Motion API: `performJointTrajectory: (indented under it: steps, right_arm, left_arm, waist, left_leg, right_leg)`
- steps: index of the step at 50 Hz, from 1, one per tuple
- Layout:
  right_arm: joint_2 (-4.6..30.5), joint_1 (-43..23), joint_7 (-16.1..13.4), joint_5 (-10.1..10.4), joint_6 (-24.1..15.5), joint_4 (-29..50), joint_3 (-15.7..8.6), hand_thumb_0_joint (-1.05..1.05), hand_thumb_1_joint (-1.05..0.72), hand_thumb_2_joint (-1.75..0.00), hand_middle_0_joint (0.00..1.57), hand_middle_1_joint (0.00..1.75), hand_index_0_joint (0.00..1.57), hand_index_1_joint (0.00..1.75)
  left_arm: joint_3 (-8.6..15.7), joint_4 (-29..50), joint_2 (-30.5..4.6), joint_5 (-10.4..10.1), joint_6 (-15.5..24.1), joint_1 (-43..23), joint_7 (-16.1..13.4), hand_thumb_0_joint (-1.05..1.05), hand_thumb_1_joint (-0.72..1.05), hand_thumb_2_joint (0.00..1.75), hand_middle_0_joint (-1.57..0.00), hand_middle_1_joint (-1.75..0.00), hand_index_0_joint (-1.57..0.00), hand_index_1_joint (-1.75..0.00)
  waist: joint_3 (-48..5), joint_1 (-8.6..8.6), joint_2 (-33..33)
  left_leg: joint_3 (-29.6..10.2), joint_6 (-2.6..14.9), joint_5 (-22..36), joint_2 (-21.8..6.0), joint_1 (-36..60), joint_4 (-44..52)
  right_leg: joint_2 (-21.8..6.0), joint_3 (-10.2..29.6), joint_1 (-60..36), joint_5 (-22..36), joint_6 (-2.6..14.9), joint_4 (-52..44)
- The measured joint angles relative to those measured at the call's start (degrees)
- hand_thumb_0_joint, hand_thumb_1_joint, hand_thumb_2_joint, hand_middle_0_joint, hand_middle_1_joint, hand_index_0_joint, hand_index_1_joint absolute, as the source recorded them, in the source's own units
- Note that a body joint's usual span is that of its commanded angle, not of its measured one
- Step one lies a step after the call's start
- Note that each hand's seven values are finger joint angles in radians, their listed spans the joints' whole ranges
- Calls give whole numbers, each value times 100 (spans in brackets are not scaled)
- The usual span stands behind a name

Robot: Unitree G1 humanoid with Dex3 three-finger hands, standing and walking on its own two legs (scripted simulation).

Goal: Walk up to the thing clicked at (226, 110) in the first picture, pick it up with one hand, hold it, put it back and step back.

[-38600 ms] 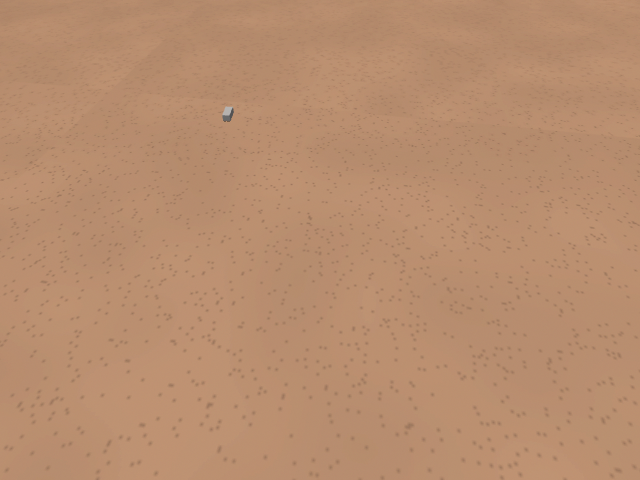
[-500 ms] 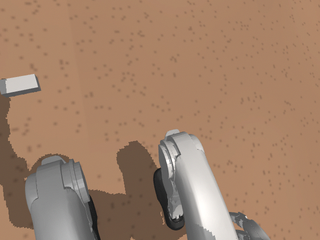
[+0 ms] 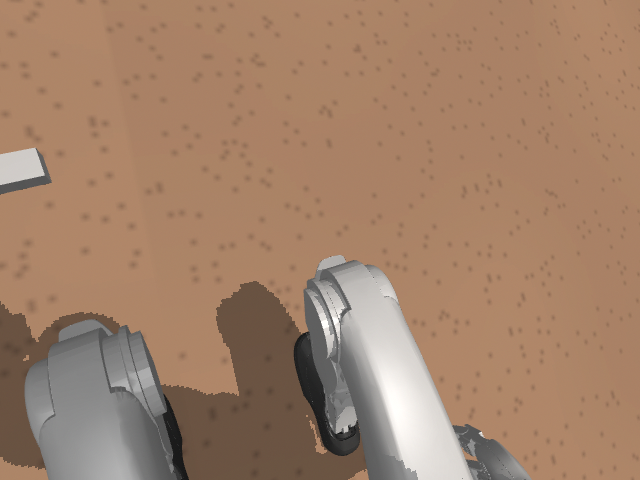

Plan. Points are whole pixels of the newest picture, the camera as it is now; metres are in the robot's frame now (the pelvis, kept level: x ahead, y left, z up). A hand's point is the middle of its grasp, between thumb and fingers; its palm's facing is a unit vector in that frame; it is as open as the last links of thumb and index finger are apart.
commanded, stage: rise first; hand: left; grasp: from above
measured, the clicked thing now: (6, 173) +0.53 +0.30 -0.30
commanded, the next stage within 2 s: none
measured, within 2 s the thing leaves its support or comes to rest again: neither
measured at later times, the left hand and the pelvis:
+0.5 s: hand out of the picture +0.48 +0.33 -0.19, palm faces -0.45 -0.11 -0.89, open 14.0 cm; pelvis +0.00 +0.00 +0.00, yaw -1 degrees
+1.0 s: hand out of the picture +0.49 +0.33 -0.18, palm faces -0.44 -0.10 -0.89, open 13.8 cm; pelvis +0.00 +0.00 +0.00, yaw -1 degrees
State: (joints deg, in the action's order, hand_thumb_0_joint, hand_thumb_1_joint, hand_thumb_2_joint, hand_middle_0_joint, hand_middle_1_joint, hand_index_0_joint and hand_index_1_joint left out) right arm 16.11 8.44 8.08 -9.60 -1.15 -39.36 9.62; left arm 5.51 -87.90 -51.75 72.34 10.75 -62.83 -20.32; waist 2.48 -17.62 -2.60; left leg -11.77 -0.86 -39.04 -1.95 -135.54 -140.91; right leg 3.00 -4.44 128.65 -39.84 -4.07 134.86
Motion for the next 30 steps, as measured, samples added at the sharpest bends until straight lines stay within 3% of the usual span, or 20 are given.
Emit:
performJointTrajectory:
  steps: [16, 30]
  right_arm:
    - [49, 22, -6, -61, -39, 87, 193, 0, -90, -90, 21, 30, 20, 30]
    - [50, 10, 14, -70, -73, 153, 269, 0, -90, -90, 21, 30, 20, 30]
  left_arm:
    - [1, -128, -258, 39, 33, -88, -45, 0, -50, 98, -12, -98, -12, -98]
    - [-47, -63, -274, 3, -5, -56, -29, 0, -50, 98, -12, -97, -12, -98]
  waist:
    - [104, -122, -57]
    - [124, -136, -79]
  left_leg:
    - [-58, 18, 9, 0, -20, -30]
    - [-83, 33, 20, 6, -15, -47]
  right_leg:
    - [17, -53, -16, 32, 2, -31]
    - [21, -76, -47, 49, -8, -45]
